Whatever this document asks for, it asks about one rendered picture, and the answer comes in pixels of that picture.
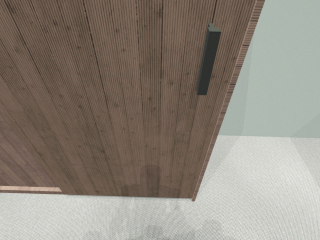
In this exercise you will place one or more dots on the wardrobe door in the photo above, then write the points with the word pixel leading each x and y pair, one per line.
pixel 104 92
pixel 18 165

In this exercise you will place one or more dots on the handle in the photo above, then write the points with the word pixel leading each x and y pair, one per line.
pixel 208 58

